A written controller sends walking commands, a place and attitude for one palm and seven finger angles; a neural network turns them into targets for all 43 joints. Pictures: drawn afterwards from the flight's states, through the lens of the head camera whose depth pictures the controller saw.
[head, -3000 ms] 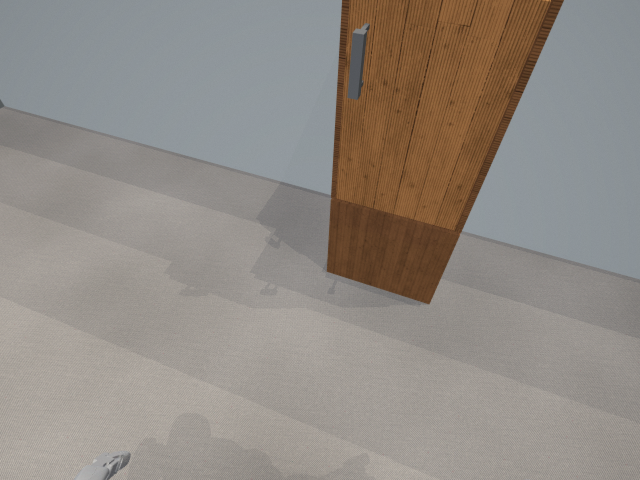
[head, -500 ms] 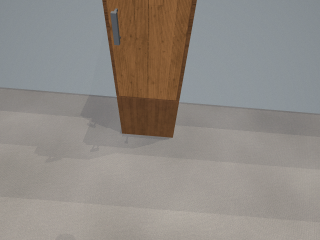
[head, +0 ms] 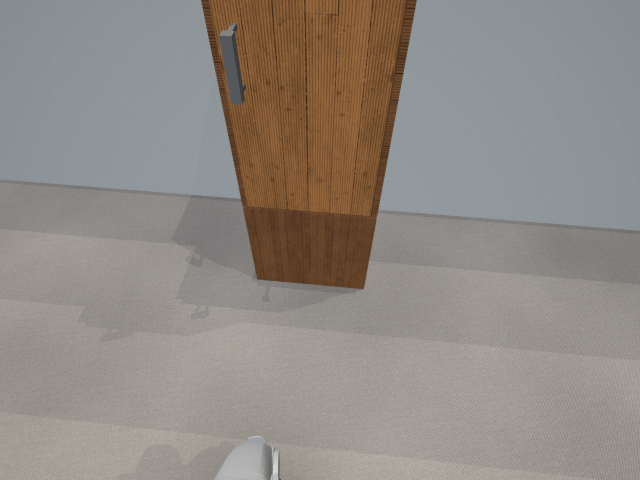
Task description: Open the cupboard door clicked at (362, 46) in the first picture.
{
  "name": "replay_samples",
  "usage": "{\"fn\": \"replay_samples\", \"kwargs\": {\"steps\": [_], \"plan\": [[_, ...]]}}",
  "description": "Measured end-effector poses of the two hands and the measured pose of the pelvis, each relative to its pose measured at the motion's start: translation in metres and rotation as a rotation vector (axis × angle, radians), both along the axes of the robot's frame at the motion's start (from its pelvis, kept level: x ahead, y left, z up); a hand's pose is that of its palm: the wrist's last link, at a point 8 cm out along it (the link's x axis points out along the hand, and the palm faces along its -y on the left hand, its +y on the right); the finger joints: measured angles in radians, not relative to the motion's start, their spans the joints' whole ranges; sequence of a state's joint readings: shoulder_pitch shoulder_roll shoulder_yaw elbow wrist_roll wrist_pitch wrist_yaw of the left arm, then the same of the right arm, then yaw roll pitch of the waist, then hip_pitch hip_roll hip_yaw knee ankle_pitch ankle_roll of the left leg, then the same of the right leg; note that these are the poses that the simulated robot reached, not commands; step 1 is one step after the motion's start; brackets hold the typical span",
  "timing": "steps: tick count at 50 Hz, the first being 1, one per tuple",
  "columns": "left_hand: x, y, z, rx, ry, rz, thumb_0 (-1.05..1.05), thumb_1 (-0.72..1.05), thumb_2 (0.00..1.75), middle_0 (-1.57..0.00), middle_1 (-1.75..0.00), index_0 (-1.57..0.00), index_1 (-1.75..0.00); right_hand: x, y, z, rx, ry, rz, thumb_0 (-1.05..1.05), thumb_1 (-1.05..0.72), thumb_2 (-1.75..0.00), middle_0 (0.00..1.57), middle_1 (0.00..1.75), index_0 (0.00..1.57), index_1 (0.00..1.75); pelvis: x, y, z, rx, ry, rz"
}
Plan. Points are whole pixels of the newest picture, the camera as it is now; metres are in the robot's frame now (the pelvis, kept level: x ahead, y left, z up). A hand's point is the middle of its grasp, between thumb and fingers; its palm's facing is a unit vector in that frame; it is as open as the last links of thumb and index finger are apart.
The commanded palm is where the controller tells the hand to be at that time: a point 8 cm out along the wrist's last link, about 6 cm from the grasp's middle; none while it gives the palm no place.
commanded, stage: take the last steps up to it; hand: left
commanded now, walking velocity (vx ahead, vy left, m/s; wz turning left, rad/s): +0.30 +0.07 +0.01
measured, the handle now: (235, 64) +0.83 +0.24 +0.10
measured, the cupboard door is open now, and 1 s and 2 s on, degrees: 0 0 0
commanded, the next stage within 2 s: come to a stop and stand still in 0.48 s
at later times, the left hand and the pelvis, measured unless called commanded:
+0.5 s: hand (185, 374) +0.29 +0.25 -0.16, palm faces +0.02 -0.99 -0.16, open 7.4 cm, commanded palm none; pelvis +0.20 +0.07 +0.01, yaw -1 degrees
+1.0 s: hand (191, 346) +0.34 +0.26 -0.17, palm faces +0.04 -0.97 -0.25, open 7.3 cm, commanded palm none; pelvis +0.26 +0.07 +0.00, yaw +0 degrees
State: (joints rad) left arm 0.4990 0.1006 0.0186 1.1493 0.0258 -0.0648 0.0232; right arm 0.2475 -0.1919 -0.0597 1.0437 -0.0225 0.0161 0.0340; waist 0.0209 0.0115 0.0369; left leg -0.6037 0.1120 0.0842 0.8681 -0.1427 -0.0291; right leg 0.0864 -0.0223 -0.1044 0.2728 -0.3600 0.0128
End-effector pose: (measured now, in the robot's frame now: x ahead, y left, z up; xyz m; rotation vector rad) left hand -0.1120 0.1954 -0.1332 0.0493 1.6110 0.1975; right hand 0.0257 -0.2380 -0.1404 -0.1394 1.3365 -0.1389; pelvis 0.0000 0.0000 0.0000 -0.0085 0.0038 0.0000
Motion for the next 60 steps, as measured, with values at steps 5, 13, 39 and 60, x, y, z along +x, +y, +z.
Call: {"fn": "replay_samples", "kwargs": {"steps": [5, 13, 39, 60], "plan": [[0.024, 0.025, -0.018, -0.027, 0.085, 0.030, 0.01, 0.91, 0.89, -0.20, -0.30, -0.20, -0.30, 0.099, 0.036, -0.008, -0.019, -0.109, 0.072, 0.00, -0.91, -0.90, 0.20, 0.30, 0.19, 0.30, 0.051, 0.031, -0.019, -0.011, 0.014, 0.004], [0.174, 0.092, -0.023, 0.012, -0.115, -0.042, 0.01, 0.91, 0.89, -0.20, -0.30, -0.20, -0.30, 0.157, 0.076, 0.011, -0.052, -0.205, 0.001, -0.01, -0.94, -0.89, 0.20, 0.30, 0.20, 0.30, 0.110, 0.064, -0.005, 0.005, -0.019, -0.021], [0.484, 0.054, -0.007, 0.056, -0.434, -0.170, -0.01, 0.93, 0.89, -0.20, -0.30, -0.20, -0.30, 0.162, 0.089, -0.012, 0.063, 0.274, -0.168, 0.00, -0.91, -0.89, 0.20, 0.30, 0.20, 0.30, 0.278, 0.039, -0.007, 0.020, -0.022, -0.005], [0.388, 0.164, -0.024, 0.060, -0.309, -0.063, 0.01, 0.91, 0.89, -0.20, -0.30, -0.20, -0.30, 0.276, 0.115, 0.025, -0.100, -0.140, 0.024, 0.00, -0.91, -0.89, 0.20, 0.30, 0.20, 0.30, 0.235, 0.113, -0.002, -0.015, -0.024, -0.007]]}}
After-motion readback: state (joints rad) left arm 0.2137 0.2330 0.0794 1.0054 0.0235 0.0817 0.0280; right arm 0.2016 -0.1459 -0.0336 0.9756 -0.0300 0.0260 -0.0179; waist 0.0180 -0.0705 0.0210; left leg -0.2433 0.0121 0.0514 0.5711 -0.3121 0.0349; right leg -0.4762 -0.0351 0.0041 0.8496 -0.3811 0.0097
